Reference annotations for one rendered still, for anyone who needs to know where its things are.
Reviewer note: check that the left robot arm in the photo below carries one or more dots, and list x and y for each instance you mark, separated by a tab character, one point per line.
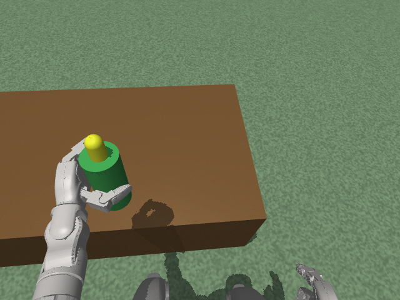
64	268

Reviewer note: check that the bottle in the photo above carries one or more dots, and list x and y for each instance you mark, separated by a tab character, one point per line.
101	162

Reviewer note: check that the left robot hand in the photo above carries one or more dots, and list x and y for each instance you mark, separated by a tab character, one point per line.
72	186

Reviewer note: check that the right robot hand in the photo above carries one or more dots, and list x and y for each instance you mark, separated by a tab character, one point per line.
322	290

